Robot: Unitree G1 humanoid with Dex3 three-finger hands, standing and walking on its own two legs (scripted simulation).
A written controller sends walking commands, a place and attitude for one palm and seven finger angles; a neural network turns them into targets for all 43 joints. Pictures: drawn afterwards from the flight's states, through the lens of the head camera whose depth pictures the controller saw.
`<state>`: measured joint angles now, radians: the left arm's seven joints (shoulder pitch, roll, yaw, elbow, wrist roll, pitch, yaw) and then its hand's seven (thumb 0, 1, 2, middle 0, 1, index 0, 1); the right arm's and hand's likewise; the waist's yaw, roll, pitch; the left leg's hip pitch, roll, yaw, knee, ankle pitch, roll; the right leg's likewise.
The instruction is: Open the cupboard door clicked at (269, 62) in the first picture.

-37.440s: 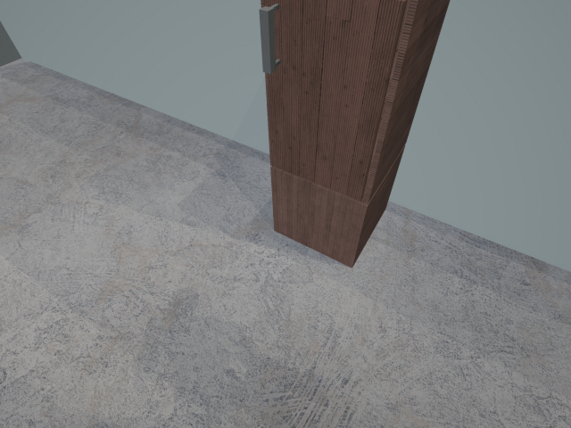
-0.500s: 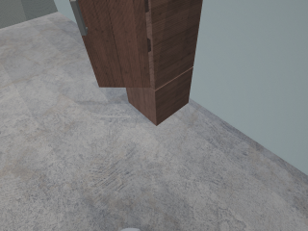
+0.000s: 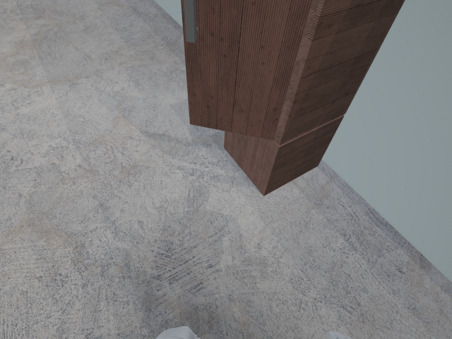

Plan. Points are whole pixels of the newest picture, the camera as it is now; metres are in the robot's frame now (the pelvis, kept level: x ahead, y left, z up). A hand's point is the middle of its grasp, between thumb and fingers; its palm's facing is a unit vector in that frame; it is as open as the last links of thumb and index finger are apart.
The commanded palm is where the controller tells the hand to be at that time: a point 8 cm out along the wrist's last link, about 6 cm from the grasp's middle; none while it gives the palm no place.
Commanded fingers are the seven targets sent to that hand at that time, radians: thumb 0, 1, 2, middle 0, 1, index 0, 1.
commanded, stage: take the last steps up to it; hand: left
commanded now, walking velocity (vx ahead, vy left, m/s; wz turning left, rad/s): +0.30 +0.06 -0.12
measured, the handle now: (192, 8) +0.88 +0.19 +0.14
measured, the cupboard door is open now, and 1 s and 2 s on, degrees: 45 45 45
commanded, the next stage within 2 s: come to a stop and stand still in 0.52 s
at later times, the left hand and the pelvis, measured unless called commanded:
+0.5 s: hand (168, 248) +0.31 +0.16 -0.15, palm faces -0.12 -0.98 -0.15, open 7.4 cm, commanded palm none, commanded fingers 0.00 0.90 0.90 -0.20 -0.30 -0.20 -0.30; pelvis +0.18 +0.01 +0.01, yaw -4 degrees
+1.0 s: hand (145, 248) +0.31 +0.22 -0.17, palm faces -0.03 -0.98 -0.20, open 7.3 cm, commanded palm none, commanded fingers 0.00 0.90 0.90 -0.20 -0.30 -0.20 -0.30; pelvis +0.27 +0.03 +0.01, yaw -6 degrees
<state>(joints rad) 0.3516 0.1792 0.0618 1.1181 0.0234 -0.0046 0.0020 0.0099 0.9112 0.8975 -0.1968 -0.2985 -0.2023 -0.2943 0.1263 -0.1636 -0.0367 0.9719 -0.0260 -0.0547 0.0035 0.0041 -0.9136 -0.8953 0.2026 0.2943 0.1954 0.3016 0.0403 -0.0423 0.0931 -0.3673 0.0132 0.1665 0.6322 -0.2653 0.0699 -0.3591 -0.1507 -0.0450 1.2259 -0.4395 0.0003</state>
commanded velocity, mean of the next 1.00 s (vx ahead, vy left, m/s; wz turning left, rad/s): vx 0.05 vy -0.01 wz -0.04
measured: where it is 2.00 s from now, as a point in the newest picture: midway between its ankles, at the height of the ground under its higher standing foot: (222, 333)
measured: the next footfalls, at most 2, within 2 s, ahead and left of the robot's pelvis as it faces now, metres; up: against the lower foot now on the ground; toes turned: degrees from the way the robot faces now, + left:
right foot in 0.50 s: +0.28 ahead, -0.11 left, +0.00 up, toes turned -11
left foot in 0.80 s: +0.37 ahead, +0.14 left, +0.00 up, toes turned +0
